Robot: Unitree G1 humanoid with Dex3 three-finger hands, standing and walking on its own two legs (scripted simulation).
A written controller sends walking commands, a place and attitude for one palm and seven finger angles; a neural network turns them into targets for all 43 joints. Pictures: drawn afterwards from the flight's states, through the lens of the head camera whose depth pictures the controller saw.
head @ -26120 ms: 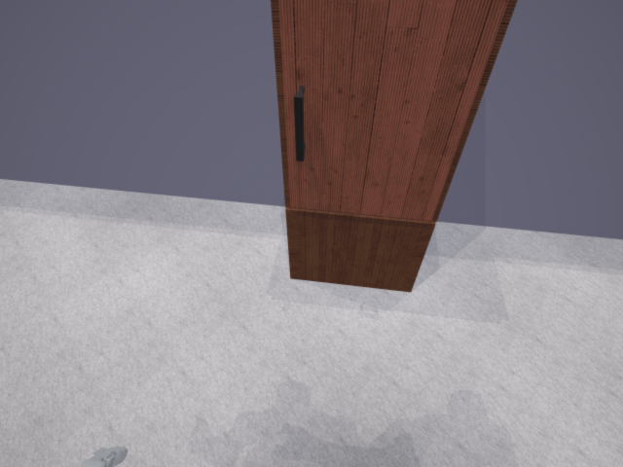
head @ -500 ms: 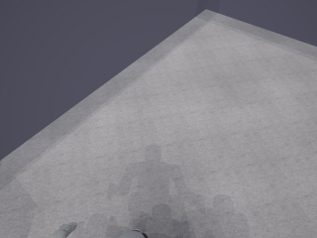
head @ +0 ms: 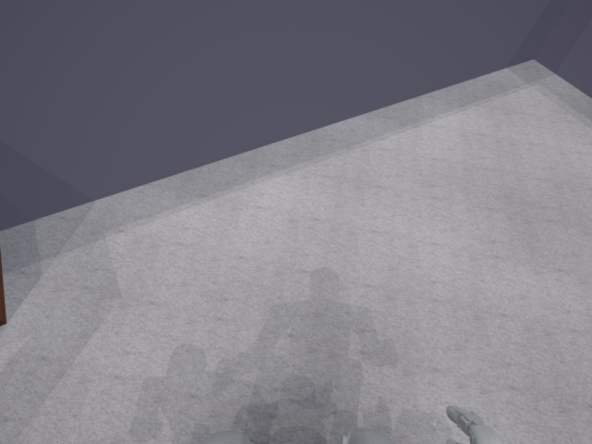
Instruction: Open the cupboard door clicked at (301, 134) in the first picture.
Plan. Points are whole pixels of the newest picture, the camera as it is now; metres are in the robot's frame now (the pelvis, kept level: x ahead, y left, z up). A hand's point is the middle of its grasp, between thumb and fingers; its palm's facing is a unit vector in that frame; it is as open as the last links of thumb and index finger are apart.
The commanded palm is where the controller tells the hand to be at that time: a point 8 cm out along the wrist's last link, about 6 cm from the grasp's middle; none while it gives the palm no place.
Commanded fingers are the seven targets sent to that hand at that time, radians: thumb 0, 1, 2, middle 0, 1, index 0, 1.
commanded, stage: turn to face it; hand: left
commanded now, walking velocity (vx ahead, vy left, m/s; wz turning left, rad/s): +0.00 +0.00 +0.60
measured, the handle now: out of the picture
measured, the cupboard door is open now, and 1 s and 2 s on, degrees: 40 40 40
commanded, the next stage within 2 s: none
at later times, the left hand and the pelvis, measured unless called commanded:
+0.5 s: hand out of the picture +0.05 +0.14 -0.14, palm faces +0.28 -0.92 -0.26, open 7.4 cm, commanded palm none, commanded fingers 0.00 0.90 0.90 -0.20 -0.30 -0.20 -0.30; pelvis +0.02 -0.07 +0.02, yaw +18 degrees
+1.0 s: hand out of the picture -0.01 +0.19 -0.15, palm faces +0.59 -0.77 -0.25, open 7.4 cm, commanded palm none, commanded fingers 0.00 0.90 0.90 -0.20 -0.30 -0.20 -0.30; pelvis +0.03 -0.04 +0.02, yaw +35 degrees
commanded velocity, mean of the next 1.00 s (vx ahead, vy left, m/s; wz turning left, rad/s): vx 0.00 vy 0.00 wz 0.60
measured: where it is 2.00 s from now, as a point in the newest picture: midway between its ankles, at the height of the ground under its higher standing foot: outside the picture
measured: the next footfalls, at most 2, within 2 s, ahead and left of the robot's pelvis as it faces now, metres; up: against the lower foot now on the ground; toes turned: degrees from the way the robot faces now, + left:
right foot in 0.30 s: +0.07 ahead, -0.16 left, +0.00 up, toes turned +6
left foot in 0.72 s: +0.01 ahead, +0.06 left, +0.00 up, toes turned +32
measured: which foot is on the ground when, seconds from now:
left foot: down 0.00-0.28, up 0.30-0.70, down 0.72-1.00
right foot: up 0.00-0.28, down 0.30-0.72, up 0.74-1.00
